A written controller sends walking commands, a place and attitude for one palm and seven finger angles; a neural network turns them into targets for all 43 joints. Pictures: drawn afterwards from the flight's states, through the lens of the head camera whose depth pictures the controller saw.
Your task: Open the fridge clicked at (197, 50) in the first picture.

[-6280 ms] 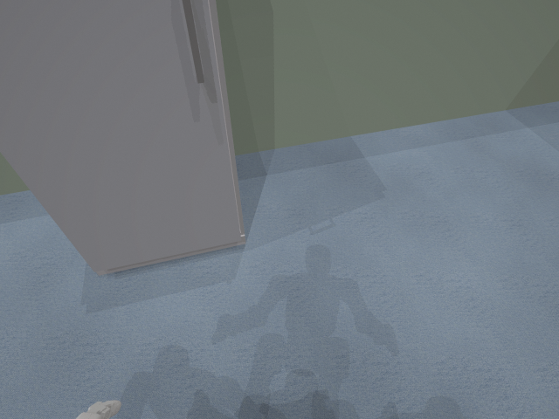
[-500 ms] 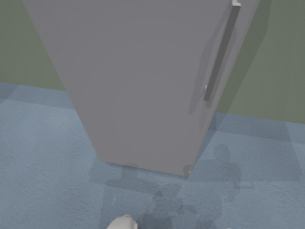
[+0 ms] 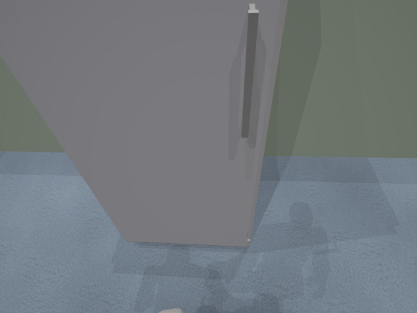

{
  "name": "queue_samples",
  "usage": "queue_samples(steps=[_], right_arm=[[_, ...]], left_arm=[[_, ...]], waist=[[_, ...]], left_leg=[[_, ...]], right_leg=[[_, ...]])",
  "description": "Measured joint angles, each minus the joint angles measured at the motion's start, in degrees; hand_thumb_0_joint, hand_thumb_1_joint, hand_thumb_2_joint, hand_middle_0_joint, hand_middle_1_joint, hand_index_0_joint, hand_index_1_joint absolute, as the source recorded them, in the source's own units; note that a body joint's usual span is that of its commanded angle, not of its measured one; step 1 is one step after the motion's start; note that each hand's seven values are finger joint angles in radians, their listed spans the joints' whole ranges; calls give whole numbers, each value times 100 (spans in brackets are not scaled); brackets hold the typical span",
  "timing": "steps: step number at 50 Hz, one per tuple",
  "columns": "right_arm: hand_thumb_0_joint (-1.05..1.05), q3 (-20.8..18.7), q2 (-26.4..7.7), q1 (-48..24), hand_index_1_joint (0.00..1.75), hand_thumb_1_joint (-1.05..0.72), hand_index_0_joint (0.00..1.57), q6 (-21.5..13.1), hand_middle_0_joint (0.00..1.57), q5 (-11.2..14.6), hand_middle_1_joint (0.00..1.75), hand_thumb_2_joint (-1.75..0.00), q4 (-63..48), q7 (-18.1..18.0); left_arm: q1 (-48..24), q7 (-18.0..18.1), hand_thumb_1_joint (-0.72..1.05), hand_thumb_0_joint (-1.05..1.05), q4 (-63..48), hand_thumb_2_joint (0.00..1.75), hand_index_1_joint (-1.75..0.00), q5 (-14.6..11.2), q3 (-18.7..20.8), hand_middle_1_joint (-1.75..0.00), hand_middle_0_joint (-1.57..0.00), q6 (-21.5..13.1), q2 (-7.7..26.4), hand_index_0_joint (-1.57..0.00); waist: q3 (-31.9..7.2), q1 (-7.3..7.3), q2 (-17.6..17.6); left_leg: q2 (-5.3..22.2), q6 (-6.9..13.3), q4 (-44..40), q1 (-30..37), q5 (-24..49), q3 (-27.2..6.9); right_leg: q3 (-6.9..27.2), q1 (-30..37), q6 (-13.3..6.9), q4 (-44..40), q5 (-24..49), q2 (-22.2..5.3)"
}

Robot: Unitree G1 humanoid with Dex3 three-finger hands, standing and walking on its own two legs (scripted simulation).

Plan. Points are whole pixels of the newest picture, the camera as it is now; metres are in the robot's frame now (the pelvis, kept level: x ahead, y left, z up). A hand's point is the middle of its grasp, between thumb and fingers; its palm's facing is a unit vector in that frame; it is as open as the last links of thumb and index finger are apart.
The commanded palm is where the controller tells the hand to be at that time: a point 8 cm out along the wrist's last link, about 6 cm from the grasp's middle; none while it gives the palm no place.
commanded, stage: come to a stop and stand still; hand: right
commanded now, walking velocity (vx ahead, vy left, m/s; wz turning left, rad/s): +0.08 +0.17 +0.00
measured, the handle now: (247, 80) +0.51 -0.06 +0.20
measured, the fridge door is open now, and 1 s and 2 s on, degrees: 0 0 0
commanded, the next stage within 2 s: look again from close up in 1.54 s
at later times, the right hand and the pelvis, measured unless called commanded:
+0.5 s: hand out of the picture -0.02 -0.12 -0.17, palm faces +0.00 +0.98 -0.19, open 7.3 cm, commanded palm none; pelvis -0.03 +0.04 +0.01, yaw +1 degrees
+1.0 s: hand out of the picture -0.06 -0.10 -0.18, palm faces +0.02 +0.99 -0.14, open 7.4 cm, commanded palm none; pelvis -0.03 +0.04 +0.00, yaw +1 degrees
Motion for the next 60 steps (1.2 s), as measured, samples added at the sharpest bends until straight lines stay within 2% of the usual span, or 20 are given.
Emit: queue_samples(steps=[4, 7, 11, 15, 18, 19, 22, 26, 37, 45, 47, 49, 51, 60], right_arm=[[1, -2, -51, 415, 30, -92, 20, -57, 19, 2, 30, -90, 229, 65], [1, 28, -43, 657, 30, -92, 20, -40, 19, 10, 30, -90, 411, 72], [1, 96, 38, 746, 30, -92, 20, 20, 19, 33, 30, -90, 606, 72], [1, 184, 186, 604, 30, -91, 20, -21, 19, 62, 30, -90, 680, 49], [1, 250, 266, 514, 30, -91, 20, -172, 19, 69, 30, -90, 656, 16], [1, 271, 329, 449, 30, -91, 20, -222, 19, 71, 30, -90, 693, -11], [1, 369, 524, 384, 30, -92, 20, -312, 19, 78, 30, -90, 745, -37], [2, 386, 536, 458, 30, -94, 20, -328, 20, 93, 30, -90, 772, -76], [2, 381, 640, 598, 30, -93, 20, -374, 20, 128, 30, -90, 735, -79], [1, 393, 745, 708, 30, -92, 20, -382, 20, 119, 30, -90, 762, -78], [1, 433, 794, 743, 30, -91, 20, -495, 20, 63, 30, -90, 722, -138], [1, 451, 807, 827, 30, -91, 20, -603, 20, 39, 30, -90, 630, -165], [1, 444, 738, 881, 30, -91, 20, -608, 20, 45, 30, -90, 567, -171], [1, 391, 322, 834, 30, -91, 20, -371, 20, 1, 30, -90, 98, -115]], left_arm=[[90, 62, 93, 0, 136, 90, -30, -33, -44, -30, -20, -43, -4, -20], [129, 95, 93, 1, 218, 90, -30, -48, -47, -30, -20, -84, -3, -20], [154, 105, 93, 1, 357, 90, -30, -49, -38, -30, -20, -75, 5, -21], [211, 74, 92, 1, 566, 90, -30, -54, -18, -30, -20, -17, 24, -20], [311, 43, 91, 1, 731, 90, -30, -98, -5, -30, -20, 18, -1, -20], [316, 31, 91, 1, 796, 90, -30, -121, -1, -30, -20, 32, 11, -20], [421, -10, 91, 1, 935, 90, -30, -119, -29, -30, -20, 92, 38, -20], [585, -43, 91, 1, 1020, 90, -30, -84, -90, -30, -20, 94, -76, -20], [806, -5, 91, 1, 1139, 90, -30, -92, -143, -30, -20, 55, -265, -20], [686, 25, 91, 1, 1063, 90, -30, -103, -135, -30, -20, 14, -254, -20], [604, -21, 91, 1, 925, 90, -30, -111, -159, -30, -20, 20, -173, -20], [516, -37, 91, 1, 698, 90, -30, -110, -162, -30, -20, -30, -104, -20], [474, 6, 92, 1, 571, 90, -30, -90, -161, -30, -20, -73, -72, -20], [366, -48, 92, 2, 92, 90, -30, -72, -130, -30, -20, -41, 122, -20]], waist=[[-104, -73, 13], [-89, -66, -5], [23, 11, -59], [106, 89, -144], [87, 85, -98], [117, 84, -161], [72, 164, -397], [-28, 208, -398], [38, 149, -329], [73, 92, -267], [106, 54, -369], [148, 79, -403], [118, 107, -288], [-162, 25, -151]], left_leg=[[-104, -113, 541, 144, 206, -173], [-70, -172, 350, 432, 68, -131], [0, -174, -196, 828, -335, -13], [44, -91, -988, 1201, -329, 75], [121, -21, -2078, 1628, 388, 87], [90, 16, -2159, 1662, 489, 94], [-36, 110, -2142, 1718, 456, 209], [-147, 213, -2157, 1728, 453, 236], [-257, 323, -2173, 1747, 468, 315], [-251, 307, -2208, 1756, 476, 323], [-323, 284, -2214, 1699, 512, 324], [-344, 261, -2084, 1618, 493, 298], [-251, 224, -1906, 1592, 394, 281], [-8, 59, -1633, 1427, 310, 271]], right_leg=[[-41, 313, -34, -824, 452, 54], [-74, 414, -60, -1124, 624, 57], [-97, 404, -41, -1184, 701, 13], [-87, 268, 27, -1067, 724, -19], [-128, 92, 123, -823, 668, 44], [-117, 52, 164, -713, 630, 7], [8, 112, 272, -771, 707, -104], [45, 142, 357, -822, 745, -209], [135, 139, 463, -837, 788, -309], [143, 120, 449, -821, 768, -302], [211, -73, 451, -478, 610, -361], [276, -141, 386, -327, 508, -330], [263, -125, 335, -256, 478, -239], [232, -290, 115, -53, 449, -4]])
